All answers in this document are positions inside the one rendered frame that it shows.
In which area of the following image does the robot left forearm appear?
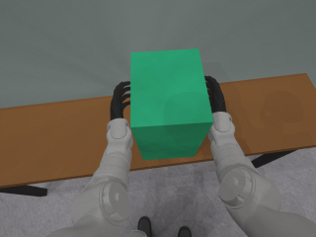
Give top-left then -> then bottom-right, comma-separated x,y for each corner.
71,118 -> 133,217

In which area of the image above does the left robot foot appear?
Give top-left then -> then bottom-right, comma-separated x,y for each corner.
137,216 -> 152,237

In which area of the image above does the robot right upper arm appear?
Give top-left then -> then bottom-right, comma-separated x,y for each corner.
218,167 -> 316,237

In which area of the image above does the robot right forearm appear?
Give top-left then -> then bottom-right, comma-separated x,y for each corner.
207,112 -> 263,184

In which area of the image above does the carton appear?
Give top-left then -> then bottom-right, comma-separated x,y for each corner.
130,48 -> 214,160

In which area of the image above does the left robot hand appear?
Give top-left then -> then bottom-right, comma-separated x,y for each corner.
110,81 -> 131,120

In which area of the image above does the robot foot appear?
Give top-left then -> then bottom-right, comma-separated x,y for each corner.
178,226 -> 192,237
137,216 -> 152,237

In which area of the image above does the right robot foot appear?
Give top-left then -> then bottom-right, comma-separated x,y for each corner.
178,226 -> 192,237

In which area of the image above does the table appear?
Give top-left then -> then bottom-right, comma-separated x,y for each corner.
0,73 -> 316,197

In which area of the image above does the robot left upper arm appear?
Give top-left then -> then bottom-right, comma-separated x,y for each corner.
45,181 -> 132,237

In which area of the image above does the right robot hand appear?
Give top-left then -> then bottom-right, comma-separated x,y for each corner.
204,76 -> 227,113

